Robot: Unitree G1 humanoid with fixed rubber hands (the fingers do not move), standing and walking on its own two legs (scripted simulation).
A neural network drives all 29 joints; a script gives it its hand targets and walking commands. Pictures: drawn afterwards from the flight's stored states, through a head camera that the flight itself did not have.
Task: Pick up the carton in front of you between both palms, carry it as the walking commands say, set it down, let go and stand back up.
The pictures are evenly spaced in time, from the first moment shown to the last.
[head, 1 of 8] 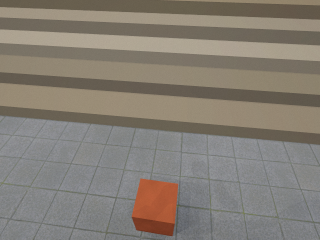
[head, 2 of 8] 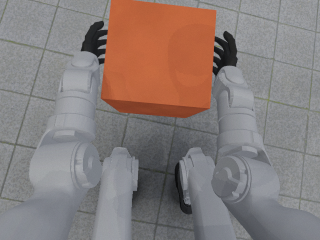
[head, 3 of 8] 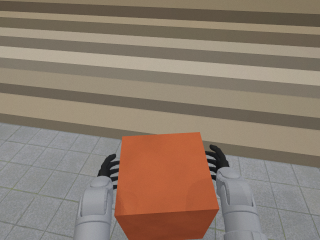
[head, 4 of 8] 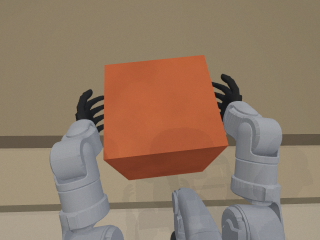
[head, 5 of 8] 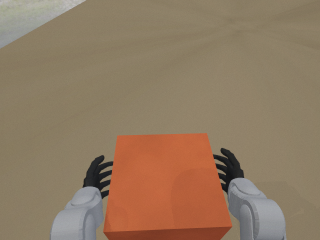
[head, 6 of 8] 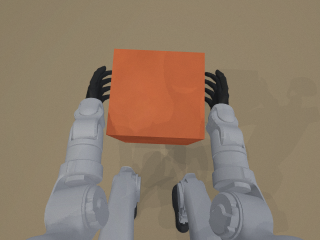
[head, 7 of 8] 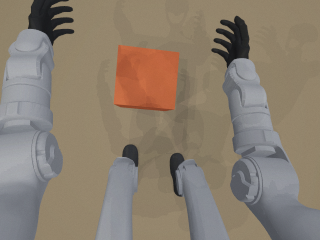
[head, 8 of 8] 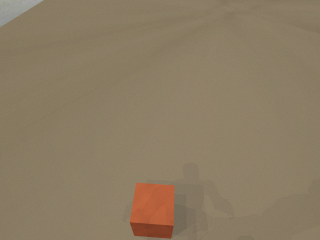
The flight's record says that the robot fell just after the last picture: no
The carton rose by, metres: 1.50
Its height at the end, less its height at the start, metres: +0.76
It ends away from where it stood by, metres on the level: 4.26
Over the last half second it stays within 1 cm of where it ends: yes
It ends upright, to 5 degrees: yes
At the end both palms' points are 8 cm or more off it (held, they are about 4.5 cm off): yes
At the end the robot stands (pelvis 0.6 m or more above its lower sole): yes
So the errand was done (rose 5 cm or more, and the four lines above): yes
